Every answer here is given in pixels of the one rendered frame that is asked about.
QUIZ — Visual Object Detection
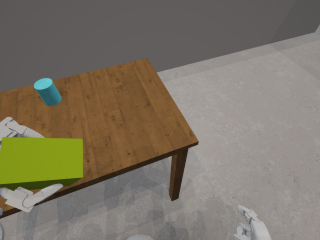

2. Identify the sponge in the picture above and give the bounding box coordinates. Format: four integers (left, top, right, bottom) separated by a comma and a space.
0, 137, 83, 191

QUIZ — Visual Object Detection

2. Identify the table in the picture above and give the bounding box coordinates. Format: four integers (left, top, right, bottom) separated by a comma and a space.
0, 58, 199, 219

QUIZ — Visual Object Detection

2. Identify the left robot hand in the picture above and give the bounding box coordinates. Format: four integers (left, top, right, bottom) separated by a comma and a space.
0, 117, 63, 213

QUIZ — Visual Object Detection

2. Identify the right robot hand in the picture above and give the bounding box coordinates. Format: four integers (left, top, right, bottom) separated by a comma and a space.
234, 205, 272, 240

